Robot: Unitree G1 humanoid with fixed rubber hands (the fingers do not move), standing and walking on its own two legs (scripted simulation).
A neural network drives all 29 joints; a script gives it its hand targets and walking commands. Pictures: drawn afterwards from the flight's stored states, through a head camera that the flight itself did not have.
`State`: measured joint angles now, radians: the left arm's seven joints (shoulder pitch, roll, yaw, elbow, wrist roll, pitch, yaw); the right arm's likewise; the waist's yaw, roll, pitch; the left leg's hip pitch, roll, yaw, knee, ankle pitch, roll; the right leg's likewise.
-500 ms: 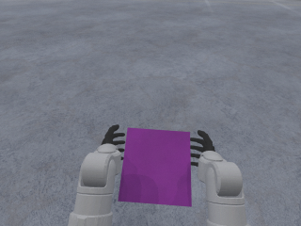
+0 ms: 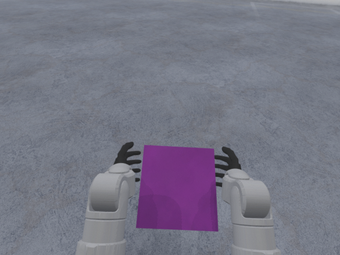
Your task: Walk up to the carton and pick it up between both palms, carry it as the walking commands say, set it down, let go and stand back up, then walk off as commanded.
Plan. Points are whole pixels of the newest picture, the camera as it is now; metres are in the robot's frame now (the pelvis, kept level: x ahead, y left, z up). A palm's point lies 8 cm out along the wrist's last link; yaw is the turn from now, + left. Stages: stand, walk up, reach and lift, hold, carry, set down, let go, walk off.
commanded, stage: carry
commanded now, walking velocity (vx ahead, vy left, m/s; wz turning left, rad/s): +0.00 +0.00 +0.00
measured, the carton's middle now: (175, 191) +0.31 +0.00 +0.01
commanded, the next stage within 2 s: hold in 1.76 s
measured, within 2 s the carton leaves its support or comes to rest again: neither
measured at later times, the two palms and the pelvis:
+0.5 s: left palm (130, 177) +0.26 +0.10 +0.14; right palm (255, 195) +0.24 -0.15 +0.13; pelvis -0.05 +0.00 +0.02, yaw -3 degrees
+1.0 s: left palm (119, 189) +0.26 +0.12 +0.10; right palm (239, 199) +0.24 -0.13 +0.10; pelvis -0.05 +0.01 +0.02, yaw -3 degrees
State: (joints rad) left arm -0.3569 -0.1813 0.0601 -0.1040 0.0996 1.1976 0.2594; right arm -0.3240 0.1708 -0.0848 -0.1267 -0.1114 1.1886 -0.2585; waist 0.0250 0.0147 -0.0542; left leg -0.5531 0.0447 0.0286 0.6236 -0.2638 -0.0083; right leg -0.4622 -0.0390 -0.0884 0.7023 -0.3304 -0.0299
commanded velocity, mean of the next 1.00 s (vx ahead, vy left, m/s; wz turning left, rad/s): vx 0.00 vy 0.00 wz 0.00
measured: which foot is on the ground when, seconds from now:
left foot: down 0.00-0.00, up 0.02-0.08, down 0.10-0.30, up 0.32-0.40, down 0.42-1.00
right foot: down 0.00-0.10, up 0.12-0.26, down 0.28-1.00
